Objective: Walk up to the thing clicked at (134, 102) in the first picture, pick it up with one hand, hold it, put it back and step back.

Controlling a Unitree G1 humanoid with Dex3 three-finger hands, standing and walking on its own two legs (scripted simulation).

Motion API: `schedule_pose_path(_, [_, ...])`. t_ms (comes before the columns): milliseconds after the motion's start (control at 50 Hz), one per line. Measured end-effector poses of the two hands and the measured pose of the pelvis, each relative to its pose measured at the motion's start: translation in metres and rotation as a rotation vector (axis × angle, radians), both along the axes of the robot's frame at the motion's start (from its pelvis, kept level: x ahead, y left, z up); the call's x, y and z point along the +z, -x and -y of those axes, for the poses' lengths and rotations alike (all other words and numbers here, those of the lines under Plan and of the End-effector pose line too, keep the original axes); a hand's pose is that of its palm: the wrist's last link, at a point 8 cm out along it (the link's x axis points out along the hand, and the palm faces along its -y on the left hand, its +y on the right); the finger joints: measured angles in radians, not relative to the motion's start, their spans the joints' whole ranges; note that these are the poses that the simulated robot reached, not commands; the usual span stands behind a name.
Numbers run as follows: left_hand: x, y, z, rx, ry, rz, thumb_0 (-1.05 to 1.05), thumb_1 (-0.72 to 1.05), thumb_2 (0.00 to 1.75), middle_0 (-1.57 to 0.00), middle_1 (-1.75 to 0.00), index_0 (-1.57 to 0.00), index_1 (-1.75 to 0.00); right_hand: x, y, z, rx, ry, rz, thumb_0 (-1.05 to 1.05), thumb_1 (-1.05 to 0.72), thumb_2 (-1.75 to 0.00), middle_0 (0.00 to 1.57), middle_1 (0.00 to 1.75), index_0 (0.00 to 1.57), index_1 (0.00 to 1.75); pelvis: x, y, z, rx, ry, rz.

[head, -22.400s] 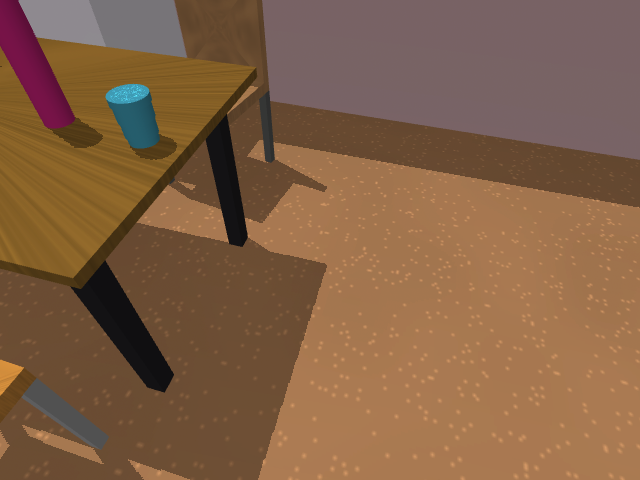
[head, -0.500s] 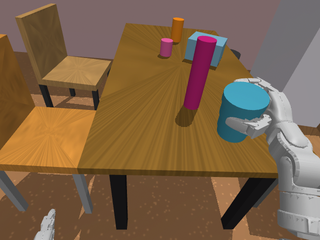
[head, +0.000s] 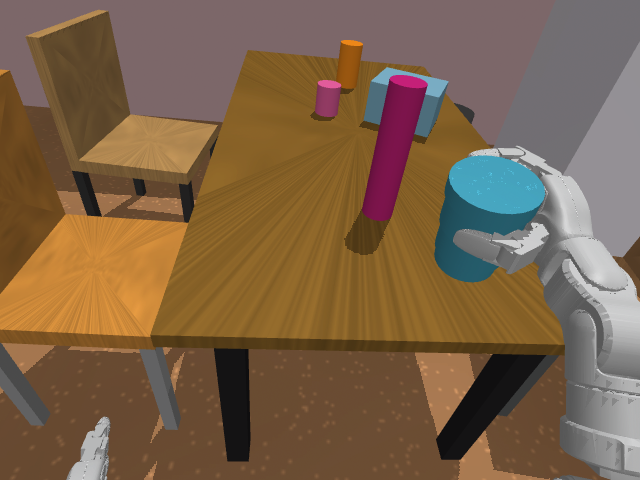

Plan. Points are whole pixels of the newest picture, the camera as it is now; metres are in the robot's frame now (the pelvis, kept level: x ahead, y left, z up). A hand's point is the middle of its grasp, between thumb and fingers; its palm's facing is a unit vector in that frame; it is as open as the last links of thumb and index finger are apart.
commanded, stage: hold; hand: right
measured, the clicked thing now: (478, 224) +0.33 -0.17 +0.23
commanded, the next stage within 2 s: crouch in 1.82 s
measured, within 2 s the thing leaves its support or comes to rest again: neither
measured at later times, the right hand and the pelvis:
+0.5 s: hand (486, 203) +0.33 -0.16 +0.26, palm faces +0.07 +1.00 -0.04, open 11.6 cm; pelvis +0.00 +0.00 +0.00, yaw +0 degrees
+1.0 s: hand (482, 206) +0.33 -0.16 +0.26, palm faces +0.06 +1.00 -0.04, open 11.6 cm; pelvis +0.00 +0.00 +0.00, yaw +0 degrees
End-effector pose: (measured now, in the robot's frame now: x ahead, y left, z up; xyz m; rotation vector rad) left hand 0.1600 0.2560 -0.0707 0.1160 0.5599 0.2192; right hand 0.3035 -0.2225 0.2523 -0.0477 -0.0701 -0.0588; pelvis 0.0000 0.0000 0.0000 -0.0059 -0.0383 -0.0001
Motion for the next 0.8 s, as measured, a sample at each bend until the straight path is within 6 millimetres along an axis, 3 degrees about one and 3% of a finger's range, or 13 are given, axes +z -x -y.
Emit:
schedule_pose_path(500, [-0.0016, 0.0000, 0.0014, -0.001, 0.006, 0.003, -0.02, -0.53, 0.05, -0.05, -0.05, -0.05, -0.05, 0.0075, -0.0057, -0.0052, -0.006, -0.006, -0.002, 0.02, 0.55, -1.07, 0.67, 0.98, 0.60, 1.03, -0.0005, -0.0019, -0.0002, 0.003, 0.001, -0.003])
schedule_pose_path(800, [0.0027, -0.0046, 0.0010, -0.004, 0.000, 0.020, -0.02, -0.53, 0.05, -0.05, -0.05, -0.05, -0.05, -0.0001, -0.0040, -0.0091, 0.003, -0.009, -0.012, 0.02, 0.56, -1.07, 0.67, 0.98, 0.60, 1.03, -0.0005, -0.0027, -0.0014, 0.003, 0.001, -0.002])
